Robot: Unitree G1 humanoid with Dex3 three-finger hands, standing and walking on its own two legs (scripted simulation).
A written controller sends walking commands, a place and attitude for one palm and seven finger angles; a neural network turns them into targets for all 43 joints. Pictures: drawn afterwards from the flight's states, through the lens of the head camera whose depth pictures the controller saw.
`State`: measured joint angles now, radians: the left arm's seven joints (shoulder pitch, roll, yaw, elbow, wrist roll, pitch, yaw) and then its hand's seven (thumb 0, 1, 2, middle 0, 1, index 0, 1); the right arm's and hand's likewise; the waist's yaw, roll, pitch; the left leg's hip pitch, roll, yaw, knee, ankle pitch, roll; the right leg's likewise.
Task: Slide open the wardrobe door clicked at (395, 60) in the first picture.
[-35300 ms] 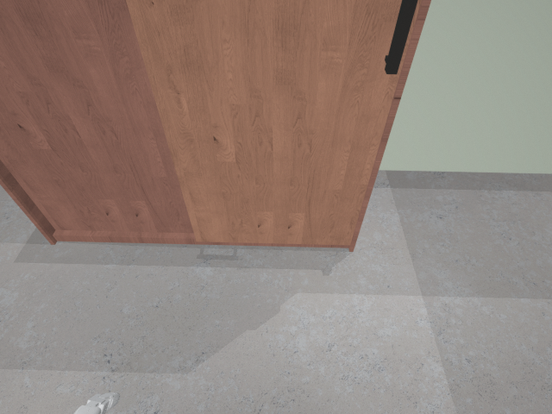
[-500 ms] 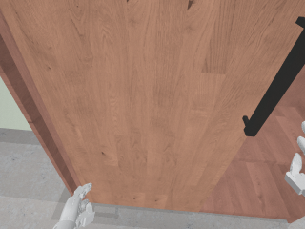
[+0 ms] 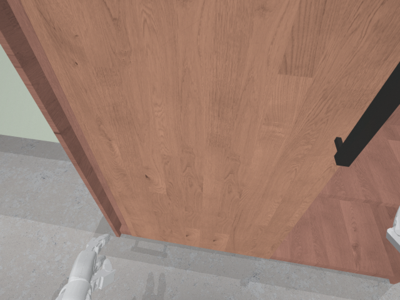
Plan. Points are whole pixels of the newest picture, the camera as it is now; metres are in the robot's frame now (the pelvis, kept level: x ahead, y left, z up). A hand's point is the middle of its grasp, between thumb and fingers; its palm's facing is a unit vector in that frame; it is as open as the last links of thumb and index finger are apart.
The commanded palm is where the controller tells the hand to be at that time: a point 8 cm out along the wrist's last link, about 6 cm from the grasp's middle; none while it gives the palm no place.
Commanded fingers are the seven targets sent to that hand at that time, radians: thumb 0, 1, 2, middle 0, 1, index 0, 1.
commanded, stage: step back with the hand held close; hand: right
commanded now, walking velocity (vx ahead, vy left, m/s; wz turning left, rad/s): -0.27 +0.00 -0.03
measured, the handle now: (379, 96) +0.40 -0.28 +0.24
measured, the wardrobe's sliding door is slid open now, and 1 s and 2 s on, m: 0.58 0.58 0.58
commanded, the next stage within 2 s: stop stepping back and stand still in 0.82 s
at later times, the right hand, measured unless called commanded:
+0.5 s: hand out of the picture +0.10 -0.31 +0.15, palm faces +0.46 +0.78 -0.42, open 7.4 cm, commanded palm +0.04 -0.34 +0.17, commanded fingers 0.00 -0.90 -0.90 0.20 0.30 0.20 0.30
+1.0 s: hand out of the picture +0.04 -0.36 +0.17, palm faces +0.43 +0.85 -0.31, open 7.4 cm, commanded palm -0.05 -0.38 +0.17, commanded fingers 0.00 -0.90 -0.90 0.20 0.30 0.20 0.30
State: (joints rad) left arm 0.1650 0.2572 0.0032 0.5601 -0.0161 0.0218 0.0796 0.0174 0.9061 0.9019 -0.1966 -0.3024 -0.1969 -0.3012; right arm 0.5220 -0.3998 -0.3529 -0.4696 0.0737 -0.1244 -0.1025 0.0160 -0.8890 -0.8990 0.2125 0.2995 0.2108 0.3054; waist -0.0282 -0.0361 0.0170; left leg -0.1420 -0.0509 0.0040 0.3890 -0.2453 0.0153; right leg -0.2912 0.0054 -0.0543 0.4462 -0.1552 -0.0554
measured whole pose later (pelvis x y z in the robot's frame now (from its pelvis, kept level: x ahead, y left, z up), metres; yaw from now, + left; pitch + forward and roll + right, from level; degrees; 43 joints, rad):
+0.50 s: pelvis -0.08 -0.04 -0.01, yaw -3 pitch +0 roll +4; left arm 0.19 0.20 -0.02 0.59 0.00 -0.07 0.07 0.02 0.90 0.90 -0.20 -0.30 -0.20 -0.30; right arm 0.53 -0.41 -0.40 -0.54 0.04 -0.21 -0.12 0.02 -0.89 -0.90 0.21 0.30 0.21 0.31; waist -0.05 -0.01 0.03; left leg -0.25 -0.05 -0.01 0.49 -0.26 -0.01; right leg -0.45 0.03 -0.03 0.49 -0.10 -0.09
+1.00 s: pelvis -0.19 -0.08 +0.00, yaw +0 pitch +0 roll +9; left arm 0.23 0.15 0.01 0.65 0.01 -0.12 0.03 0.02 0.91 0.90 -0.20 -0.30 -0.20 -0.30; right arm 0.37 -0.45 -0.44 -0.53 0.04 -0.21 -0.13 0.02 -0.89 -0.90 0.21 0.30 0.21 0.31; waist 0.01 0.02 0.04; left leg -0.46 -0.14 -0.03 1.16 -0.46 -0.01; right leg -0.44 -0.02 0.04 0.46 -0.07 -0.07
